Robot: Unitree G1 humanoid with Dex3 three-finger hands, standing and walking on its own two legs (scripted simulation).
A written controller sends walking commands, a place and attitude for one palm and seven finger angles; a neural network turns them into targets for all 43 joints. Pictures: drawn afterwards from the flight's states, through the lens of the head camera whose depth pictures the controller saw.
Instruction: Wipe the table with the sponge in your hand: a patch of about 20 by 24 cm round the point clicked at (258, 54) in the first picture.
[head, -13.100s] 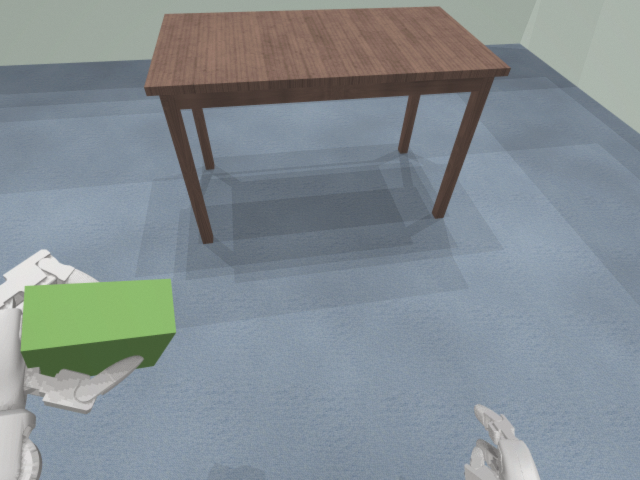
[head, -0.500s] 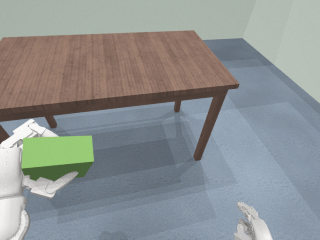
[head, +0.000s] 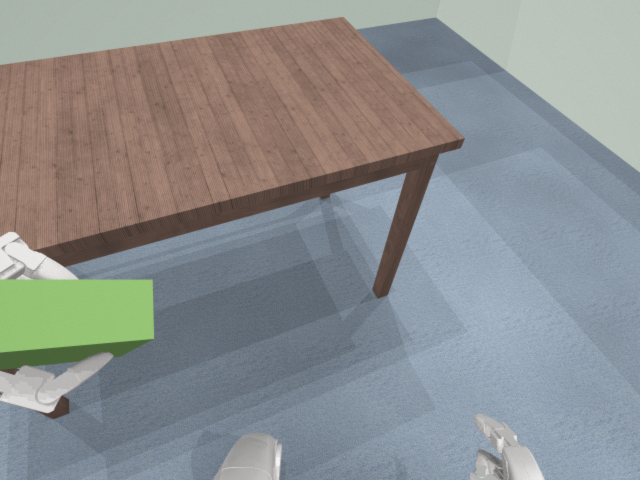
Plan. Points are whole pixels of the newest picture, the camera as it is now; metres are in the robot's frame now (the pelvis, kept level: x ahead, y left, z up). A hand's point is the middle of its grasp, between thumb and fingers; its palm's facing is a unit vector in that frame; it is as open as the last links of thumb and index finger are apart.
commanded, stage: shuffle to correct the standing spot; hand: left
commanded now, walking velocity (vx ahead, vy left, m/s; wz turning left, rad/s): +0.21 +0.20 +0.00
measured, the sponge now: (90, 324) +0.23 +0.23 +0.14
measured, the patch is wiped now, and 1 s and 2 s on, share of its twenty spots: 0.00 0.00 0.00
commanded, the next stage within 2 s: none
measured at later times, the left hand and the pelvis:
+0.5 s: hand out of the picture +0.28 +0.36 +0.18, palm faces +0.40 -0.79 -0.46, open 9.5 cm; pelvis +0.08 +0.12 +0.01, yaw +1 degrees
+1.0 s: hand out of the picture +0.33 +0.48 +0.19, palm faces +0.46 -0.74 -0.49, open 9.5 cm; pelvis +0.13 +0.22 +0.00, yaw +1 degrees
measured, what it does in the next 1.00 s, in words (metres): steps to the left: left foot, then right foot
